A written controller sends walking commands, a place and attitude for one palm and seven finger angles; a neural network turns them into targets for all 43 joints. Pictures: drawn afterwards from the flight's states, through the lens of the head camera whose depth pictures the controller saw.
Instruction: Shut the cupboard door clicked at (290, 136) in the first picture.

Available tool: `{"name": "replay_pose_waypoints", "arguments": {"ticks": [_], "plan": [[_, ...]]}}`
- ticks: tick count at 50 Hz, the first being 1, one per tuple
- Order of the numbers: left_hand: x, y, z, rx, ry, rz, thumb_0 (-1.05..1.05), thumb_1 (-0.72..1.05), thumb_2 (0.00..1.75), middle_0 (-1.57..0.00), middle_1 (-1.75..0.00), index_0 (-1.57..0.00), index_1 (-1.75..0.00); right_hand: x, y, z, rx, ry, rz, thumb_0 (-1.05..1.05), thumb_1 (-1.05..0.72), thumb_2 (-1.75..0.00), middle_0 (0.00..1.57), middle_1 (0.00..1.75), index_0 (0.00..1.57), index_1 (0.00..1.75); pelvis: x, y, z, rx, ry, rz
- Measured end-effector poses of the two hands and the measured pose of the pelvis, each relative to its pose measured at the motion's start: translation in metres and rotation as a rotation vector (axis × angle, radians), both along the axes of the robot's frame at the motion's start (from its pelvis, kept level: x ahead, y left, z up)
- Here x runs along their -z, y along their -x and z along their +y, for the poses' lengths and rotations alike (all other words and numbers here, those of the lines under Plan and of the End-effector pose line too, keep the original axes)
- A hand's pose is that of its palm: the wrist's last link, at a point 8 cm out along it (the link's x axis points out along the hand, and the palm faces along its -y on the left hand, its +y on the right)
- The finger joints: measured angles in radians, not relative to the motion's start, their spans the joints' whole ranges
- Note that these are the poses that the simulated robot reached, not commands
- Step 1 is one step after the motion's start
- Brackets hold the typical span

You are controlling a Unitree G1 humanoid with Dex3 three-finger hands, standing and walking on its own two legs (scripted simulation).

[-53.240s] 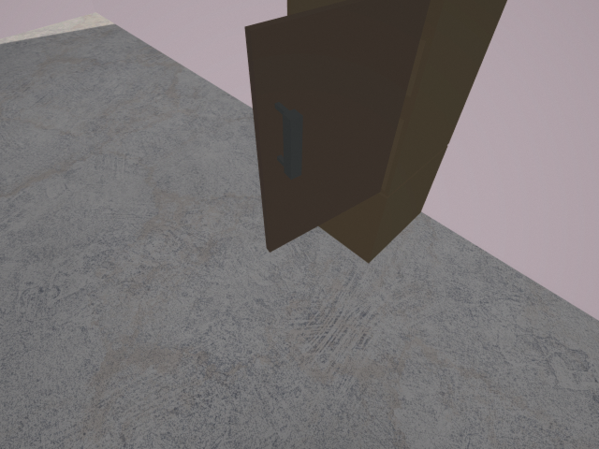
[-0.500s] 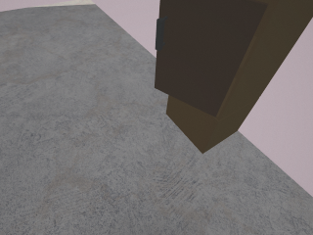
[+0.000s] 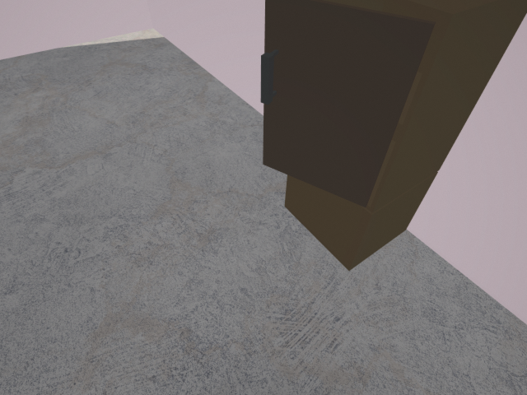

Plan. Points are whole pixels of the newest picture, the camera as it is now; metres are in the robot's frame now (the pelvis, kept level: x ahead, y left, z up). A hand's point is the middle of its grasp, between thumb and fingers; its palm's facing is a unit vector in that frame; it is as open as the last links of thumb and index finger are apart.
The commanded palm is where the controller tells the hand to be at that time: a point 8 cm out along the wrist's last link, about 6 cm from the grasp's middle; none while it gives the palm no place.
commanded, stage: let the arm hang, fingers relaxed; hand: left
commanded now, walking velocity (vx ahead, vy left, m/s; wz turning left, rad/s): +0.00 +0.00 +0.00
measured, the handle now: (271, 76) +0.95 +0.03 +0.03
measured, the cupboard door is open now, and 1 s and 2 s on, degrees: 23 23 23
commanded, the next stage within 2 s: look to check the result in 0.26 s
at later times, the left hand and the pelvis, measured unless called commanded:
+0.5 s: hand out of the picture -0.01 +0.18 -0.17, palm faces +0.02 -0.98 -0.22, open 7.3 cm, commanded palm none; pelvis +0.01 +0.00 +0.00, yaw +0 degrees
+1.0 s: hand out of the picture +0.06 +0.21 -0.17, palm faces -0.01 -0.96 -0.27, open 7.3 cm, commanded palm none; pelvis +0.02 -0.01 +0.00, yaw +0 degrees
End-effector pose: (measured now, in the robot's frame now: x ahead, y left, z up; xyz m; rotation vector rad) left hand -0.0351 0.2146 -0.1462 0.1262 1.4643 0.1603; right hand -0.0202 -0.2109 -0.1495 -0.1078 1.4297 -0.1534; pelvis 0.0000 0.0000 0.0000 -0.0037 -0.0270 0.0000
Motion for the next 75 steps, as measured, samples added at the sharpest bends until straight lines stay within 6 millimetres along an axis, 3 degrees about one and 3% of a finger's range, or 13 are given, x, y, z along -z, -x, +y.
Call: {"name": "replay_pose_waypoints", "arguments": {"ticks": [11,25,33,46,57,63,71,75], "plan": [[0.003,-0.024,-0.008,0.015,0.025,-0.061,0.00,0.91,0.90,-0.20,-0.30,-0.20,-0.30,-0.004,-0.006,-0.005,0.006,0.019,-0.024,0.00,-0.91,-0.90,0.20,0.30,0.20,0.30,0.000,-0.002,-0.001,0.000,-0.001,0.002],[-0.004,-0.022,0.016,0.021,-0.036,-0.025,0.00,0.91,0.90,-0.20,-0.30,-0.20,-0.30,-0.007,-0.013,-0.024,-0.006,0.050,-0.010,0.00,-0.91,-0.90,0.20,0.30,0.20,0.30,-0.002,-0.006,-0.003,0.001,0.000,0.000],[-0.008,-0.036,0.028,0.036,-0.063,-0.042,0.00,0.91,0.90,-0.20,-0.30,-0.20,-0.30,-0.010,-0.033,-0.038,-0.026,0.076,-0.039,0.00,-0.91,-0.90,0.20,0.30,0.20,0.30,-0.002,-0.009,-0.004,0.000,0.000,-0.001],[-0.013,-0.078,0.038,0.067,-0.086,-0.115,0.00,0.91,0.90,-0.20,-0.30,-0.21,-0.30,-0.018,-0.076,-0.058,-0.059,0.116,-0.113,0.00,-0.91,-0.90,0.20,0.30,0.20,0.30,-0.004,-0.019,-0.006,0.000,-0.002,0.004],[-0.015,-0.104,0.043,0.053,-0.112,-0.160,0.00,0.91,0.90,-0.20,-0.30,-0.21,-0.30,-0.018,-0.098,-0.062,-0.090,0.121,-0.123,0.00,-0.91,-0.90,0.20,0.30,0.20,0.30,-0.002,-0.026,-0.009,-0.032,-0.005,0.017],[-0.005,-0.093,0.038,-0.022,-0.104,-0.181,0.00,0.91,0.90,-0.20,-0.30,-0.21,-0.30,-0.004,-0.100,-0.046,-0.136,0.083,-0.080,0.00,-0.91,-0.90,0.20,0.30,0.19,0.30,0.008,-0.024,-0.008,-0.098,0.008,0.016],[0.027,-0.055,0.051,-0.144,-0.066,-0.145,0.00,0.91,0.90,-0.21,-0.30,-0.21,-0.30,0.007,-0.122,-0.012,-0.231,0.074,-0.088,0.00,-0.91,-0.90,0.20,0.30,0.20,0.30,0.028,-0.023,0.013,-0.209,0.008,0.003],[0.020,-0.045,0.060,-0.178,-0.074,-0.115,0.00,0.91,0.90,-0.20,-0.30,-0.21,-0.30,0.002,-0.128,-0.001,-0.272,0.075,-0.102,0.00,-0.91,-0.90,0.20,0.30,0.20,0.30,0.022,-0.018,0.019,-0.237,0.006,0.026]]}}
